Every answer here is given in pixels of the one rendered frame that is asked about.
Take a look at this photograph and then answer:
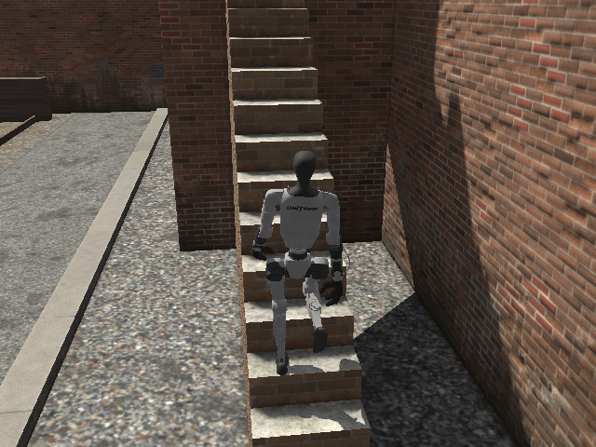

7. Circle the stairs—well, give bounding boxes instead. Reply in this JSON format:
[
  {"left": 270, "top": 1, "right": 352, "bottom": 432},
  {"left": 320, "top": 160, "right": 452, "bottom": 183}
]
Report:
[{"left": 225, "top": 0, "right": 371, "bottom": 447}]

